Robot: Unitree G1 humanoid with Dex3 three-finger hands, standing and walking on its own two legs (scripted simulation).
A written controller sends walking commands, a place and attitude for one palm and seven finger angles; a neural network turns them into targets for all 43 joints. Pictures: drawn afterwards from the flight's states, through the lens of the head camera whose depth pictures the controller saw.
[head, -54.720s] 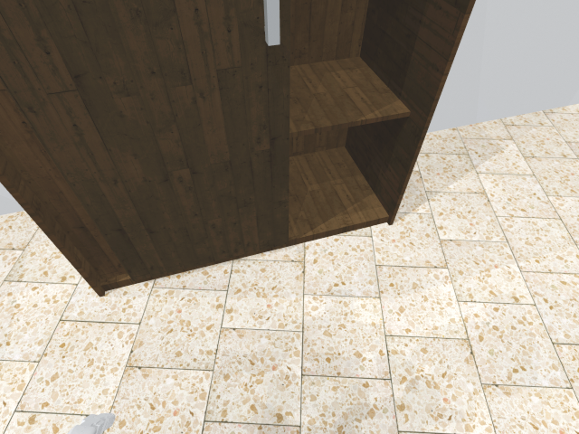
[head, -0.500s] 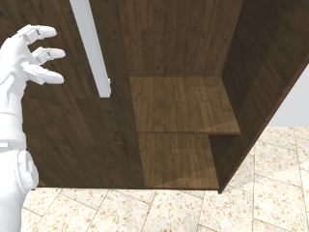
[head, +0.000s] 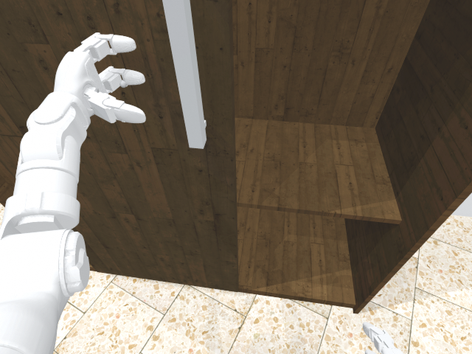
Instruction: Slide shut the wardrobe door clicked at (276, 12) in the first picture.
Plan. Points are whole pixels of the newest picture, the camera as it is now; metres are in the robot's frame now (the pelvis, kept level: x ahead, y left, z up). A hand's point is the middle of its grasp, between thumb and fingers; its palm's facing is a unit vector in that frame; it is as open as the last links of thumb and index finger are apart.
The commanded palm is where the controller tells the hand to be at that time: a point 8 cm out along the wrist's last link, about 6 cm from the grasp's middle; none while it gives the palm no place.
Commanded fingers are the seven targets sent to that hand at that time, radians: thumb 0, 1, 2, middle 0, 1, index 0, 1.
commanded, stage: move the hooked fingers beside the handle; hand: left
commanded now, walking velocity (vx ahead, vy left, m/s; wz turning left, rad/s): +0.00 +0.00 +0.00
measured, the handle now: (190, 64) +0.47 +0.10 +0.27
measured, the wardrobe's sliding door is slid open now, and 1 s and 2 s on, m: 0.48 0.48 0.47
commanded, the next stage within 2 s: feel for the door with the fingertips in 1.26 s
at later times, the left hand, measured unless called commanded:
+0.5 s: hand (134, 89) +0.43 +0.18 +0.25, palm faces +0.01 -1.00 -0.05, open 14.0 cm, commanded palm +0.42 +0.21 +0.24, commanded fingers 0.00 -0.50 0.30 -0.30 -1.20 -0.30 -1.20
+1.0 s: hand (138, 90) +0.43 +0.18 +0.25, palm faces +0.01 -1.00 -0.06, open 14.0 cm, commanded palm +0.42 +0.20 +0.24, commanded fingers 0.00 -0.50 0.30 -0.30 -1.20 -0.30 -1.20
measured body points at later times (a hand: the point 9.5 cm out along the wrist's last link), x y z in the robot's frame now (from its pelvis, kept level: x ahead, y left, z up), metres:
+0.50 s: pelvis -0.01 -0.01 +0.00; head -0.01 -0.02 +0.45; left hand +0.42 +0.24 +0.26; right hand +0.10 -0.26 -0.11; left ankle -0.01 +0.09 -0.74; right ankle -0.03 -0.13 -0.74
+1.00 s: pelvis -0.01 -0.02 +0.00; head +0.00 -0.03 +0.45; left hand +0.42 +0.23 +0.26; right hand +0.11 -0.27 -0.11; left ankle -0.01 +0.09 -0.74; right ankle -0.03 -0.13 -0.74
